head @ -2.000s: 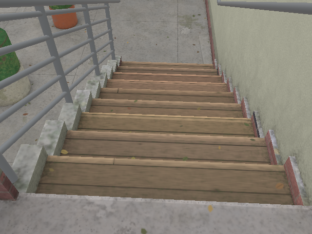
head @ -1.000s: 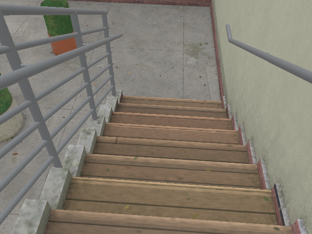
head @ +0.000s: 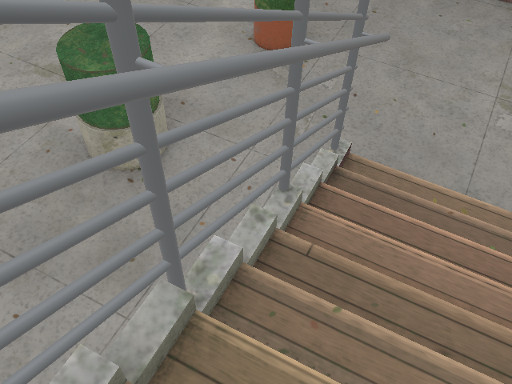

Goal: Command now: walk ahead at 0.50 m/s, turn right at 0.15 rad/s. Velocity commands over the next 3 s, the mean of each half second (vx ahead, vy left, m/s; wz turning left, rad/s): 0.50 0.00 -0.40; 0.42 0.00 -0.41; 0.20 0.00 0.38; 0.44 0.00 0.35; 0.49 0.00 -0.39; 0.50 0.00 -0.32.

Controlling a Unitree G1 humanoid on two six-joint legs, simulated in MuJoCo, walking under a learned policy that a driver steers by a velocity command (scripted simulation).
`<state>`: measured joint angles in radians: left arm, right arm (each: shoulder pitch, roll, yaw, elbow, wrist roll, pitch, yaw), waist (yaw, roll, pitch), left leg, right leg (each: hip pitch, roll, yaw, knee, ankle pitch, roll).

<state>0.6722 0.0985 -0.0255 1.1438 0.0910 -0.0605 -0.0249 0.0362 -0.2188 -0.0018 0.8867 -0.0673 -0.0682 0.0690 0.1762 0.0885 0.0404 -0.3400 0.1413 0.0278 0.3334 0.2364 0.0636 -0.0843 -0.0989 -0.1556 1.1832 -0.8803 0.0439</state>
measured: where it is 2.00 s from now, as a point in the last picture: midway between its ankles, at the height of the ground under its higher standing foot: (374, 323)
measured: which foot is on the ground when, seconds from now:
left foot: down 0.00-0.56, up 0.58-1.00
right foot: down 0.00-0.00, up 0.02-0.54, down 0.56-1.00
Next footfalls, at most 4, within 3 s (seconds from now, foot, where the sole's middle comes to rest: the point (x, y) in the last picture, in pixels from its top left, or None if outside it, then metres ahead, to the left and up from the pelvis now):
0.56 right None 0.40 -0.23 -0.96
1.02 left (342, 348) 0.74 -0.15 -1.13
1.52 right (400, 367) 0.71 -0.34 -1.13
2.04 left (347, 291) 1.05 -0.18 -1.29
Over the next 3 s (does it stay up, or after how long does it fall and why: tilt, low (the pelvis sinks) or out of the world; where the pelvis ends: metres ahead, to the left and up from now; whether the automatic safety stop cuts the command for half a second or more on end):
stays up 1.51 -0.43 -0.83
